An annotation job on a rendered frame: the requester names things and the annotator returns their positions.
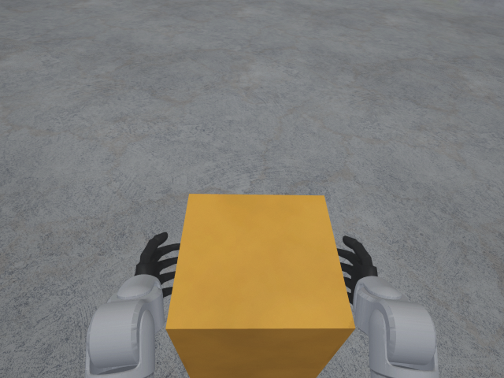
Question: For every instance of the robot left hand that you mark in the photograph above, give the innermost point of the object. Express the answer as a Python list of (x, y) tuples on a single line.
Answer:
[(150, 265)]

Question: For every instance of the carton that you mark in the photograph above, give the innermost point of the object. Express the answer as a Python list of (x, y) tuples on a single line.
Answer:
[(258, 290)]

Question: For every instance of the robot right hand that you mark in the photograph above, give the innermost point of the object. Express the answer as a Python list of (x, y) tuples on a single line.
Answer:
[(361, 264)]

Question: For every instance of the robot right forearm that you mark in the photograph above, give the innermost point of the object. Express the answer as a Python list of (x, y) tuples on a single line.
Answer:
[(402, 337)]

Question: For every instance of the robot left forearm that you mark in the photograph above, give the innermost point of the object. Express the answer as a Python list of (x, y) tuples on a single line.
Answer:
[(121, 335)]

